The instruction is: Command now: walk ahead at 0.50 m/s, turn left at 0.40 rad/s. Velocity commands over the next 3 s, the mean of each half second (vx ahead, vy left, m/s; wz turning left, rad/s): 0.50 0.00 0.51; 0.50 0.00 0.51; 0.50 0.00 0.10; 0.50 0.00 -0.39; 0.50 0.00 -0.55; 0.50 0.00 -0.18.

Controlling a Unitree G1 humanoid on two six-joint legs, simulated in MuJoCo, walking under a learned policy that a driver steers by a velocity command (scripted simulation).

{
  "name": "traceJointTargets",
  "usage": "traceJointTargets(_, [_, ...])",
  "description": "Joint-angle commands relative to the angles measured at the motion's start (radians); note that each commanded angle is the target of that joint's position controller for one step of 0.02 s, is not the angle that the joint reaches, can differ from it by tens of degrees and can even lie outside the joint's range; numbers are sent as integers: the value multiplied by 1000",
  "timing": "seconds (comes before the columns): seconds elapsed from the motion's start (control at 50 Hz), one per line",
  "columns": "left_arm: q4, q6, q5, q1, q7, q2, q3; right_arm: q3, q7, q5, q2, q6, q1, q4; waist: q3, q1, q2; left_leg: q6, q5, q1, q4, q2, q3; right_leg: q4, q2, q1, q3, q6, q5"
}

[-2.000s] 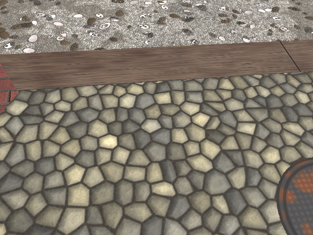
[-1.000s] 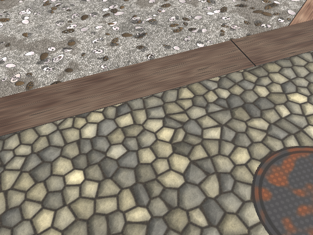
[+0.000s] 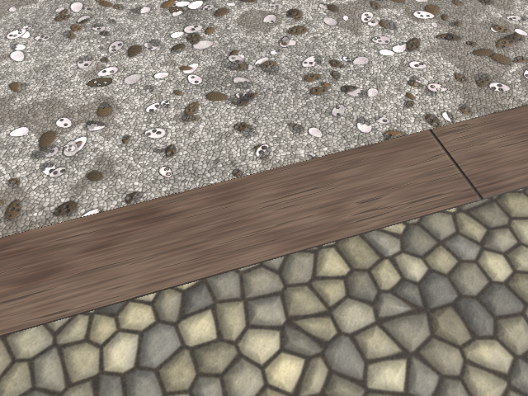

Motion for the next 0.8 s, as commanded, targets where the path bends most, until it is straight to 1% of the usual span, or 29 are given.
traceJointTargets(0.02, [5, -5, 2, 122, 7, 96, 31, -36, -6, -3, -106, -9, -68, -103, -74, 75, -133, -2, 119, -372, 97, 123, -46, -308, -277, 359, 311, -149, -24])
traceJointTargets(0.04, [10, -10, 7, 95, 6, 95, 33, -35, -4, -2, -82, 5, -45, -100, -54, 51, -148, -8, 154, -320, 83, 134, -42, -343, -262, 294, 252, -144, 11])
traceJointTargets(0.06, [17, -17, 8, 84, 6, 98, 37, -32, -2, -2, -57, 18, -39, -101, -42, 39, -139, -14, 173, -303, 76, 138, -35, -367, -258, 258, 205, -151, 65])
traceJointTargets(0.08, [24, -22, 8, 77, 7, 107, 41, -31, -3, -3, -46, 27, -44, -110, -26, 29, -124, -20, 197, -312, 62, 141, -36, -384, -256, 240, 159, -157, 117])
traceJointTargets(0.12, [41, -27, 12, 81, 12, 126, 49, -32, -4, -9, -40, 37, -78, -133, -5, 25, -99, -31, 268, -352, -8, 145, -43, -400, -255, 242, 85, -163, 186])
traceJointTargets(0.18, [58, -19, 10, 93, 23, 152, 57, -26, 12, -13, -27, 29, -152, -162, 12, 45, -85, -30, 427, -345, -203, 137, -12, -410, -228, 267, -22, -147, 220])
traceJointTargets(0.22, [68, -12, 4, 116, 29, 172, 63, -18, 28, -15, -13, 24, -231, -189, 32, 76, -70, -21, 489, -327, -314, 127, 34, -414, -232, 289, -69, -141, 220])
traceJointTargets(0.28, [91, 6, -11, 164, 32, 198, 73, -15, 46, -14, -16, 25, -316, -234, 59, 104, -58, 2, 469, -354, -409, 120, 64, -393, -266, 391, -101, -131, 240])
traceJointTargets(0.32, [102, 22, -23, 177, 33, 214, 81, -20, 55, -15, -29, 27, -344, -260, 63, 101, -63, 28, 402, -360, -444, 104, 89, -345, -287, 464, -120, -115, 322])
traceJointTargets(0.36, [99, 37, -32, 164, 36, 242, 89, -35, 59, -16, -58, 33, -314, -272, 19, 64, -92, 65, 300, -269, -453, 48, 143, -229, -288, 503, -149, -93, 614])
traceJointTargets(0.38, [96, 46, -36, 156, 38, 255, 93, -50, 57, -15, -84, 37, -247, -262, -29, 20, -106, 88, 251, -171, -452, 7, 172, -113, -279, 505, -163, -82, 764])
traceJointTargets(0.4, [91, 54, -41, 138, 39, 254, 92, -76, 51, -11, -124, 39, -109, -229, -101, -62, -94, 120, 277, 18, -505, -43, 193, 77, -248, 454, -190, -57, 818])
traceJointTargets(0.42, [82, 52, -27, 150, 42, 225, 79, -114, 33, -8, -196, 47, 65, -181, -191, -139, -35, 163, 308, 319, -536, -33, 107, 354, -207, 257, -196, -12, 632])
traceJointTargets(0.44, [30, 33, 21, 229, 33, 70, 33, -132, 17, 2, -315, 47, 57, -177, -235, -28, 252, 317, 210, 627, -605, 223, -408, 720, -26, -196, -160, 56, -283])
traceJointTargets(0.46, [6, -10, -10, 180, 21, 109, 27, -112, 27, -11, -276, 24, 67, -227, -417, -60, 182, 428, 19, 731, -789, 345, -809, 889, 59, -346, 110, 57, -461])
traceJointTargets(0.48, [-24, -35, -51, 66, 11, 180, 44, -91, 33, -19, -202, 7, 40, -218, -294, -91, 92, 363, 65, 672, -828, 325, -689, 886, 2, -444, 151, 32, -364])
traceJointTargets(0.5, [-32, -48, -48, 44, 12, 170, 38, -82, 32, -16, -172, -3, -6, -218, -197, -57, 43, 324, 146, 539, -819, 284, -553, 805, -43, -433, 145, 11, -274])
traceJointTargets(0.52, [-18, -51, -21, 48, 21, 169, 41, -72, 30, -17, -139, -6, -81, -229, -137, -9, -16, 290, 261, 394, -815, 241, -449, 712, -80, -364, 146, 13, -213])
traceJointTargets(0.54, [-10, -43, -4, 66, 24, 182, 50, -60, 26, -26, -109, -7, -129, -246, -115, 27, -5, 275, 367, 294, -830, 209, -378, 649, -102, -287, 153, 17, -173])
traceJointTargets(0.56, [-9, -29, 0, 81, 21, 183, 53, -57, 23, -33, -106, -7, -146, -257, -105, 46, 9, 275, 421, 236, -850, 195, -353, 616, -106, -240, 153, 25, -152])
traceJointTargets(0.6, [-16, -9, 11, 81, 21, 152, 48, -61, 13, -26, -121, -11, -134, -253, -89, 55, -3, 283, 521, 165, -870, 176, -293, 530, -100, -215, 131, 56, -119])
traceJointTargets(0.64, [-38, 1, 14, 19, 23, 125, 39, -69, -2, -21, -147, -10, -101, -241, -59, 40, -6, 270, 541, 123, -878, 148, -239, 404, -81, -229, 115, 85, -18])
traceJointTargets(0.68, [-60, 1, 12, -58, 19, 103, 29, -71, -12, -16, -150, -3, -74, -231, -38, 11, 17, 234, 487, 93, -872, 106, -199, 244, -53, -205, 110, 96, 127])
traceJointTargets(0.7, [-36, 26, 104, 45, -16, -15, -41, -24, 56, -157, -62, -53, -6, -198, -84, 31, 117, 232, 352, 44, -858, 72, -163, 279, -50, -129, 105, 99, 187])
traceJointTargets(0.72, [-33, 49, 109, 25, -32, 15, -37, -36, 92, -148, -69, -70, -13, -201, -17, 20, 76, 234, 321, 7, -866, 89, -186, 268, -63, -144, 100, 97, 187])
traceJointTargets(0.74, [-53, 61, 98, -23, -34, 57, -34, -40, 110, -127, -94, -78, -16, -208, -6, 13, 44, 233, 301, -7, -854, 101, -213, 226, -65, -144, 92, 94, 182])
traceJointTargets(0.76, [-74, 64, 84, -68, -31, 86, -32, -43, 120, -113, -112, -80, 15, -198, 3, -5, 38, 242, 307, 27, -836, 124, -247, 189, -69, -159, 94, 88, 180])
traceJointTargets(0.78, [-87, 59, 76, -108, -24, 102, -35, -42, 123, -106, -118, -79, 44, -187, 5, -22, 32, 249, 326, 84, -820, 141, -270, 140, -64, -179, 89, 82, 167])
traceJointTargets(0.8, [-99, 52, 70, -143, -15, 105, -40, -41, 119, -106, -119, -72, 81, -174, 0, -43, 37, 260, 348, 168, -803, 169, -314, 97, -57, -211, 95, 78, 135])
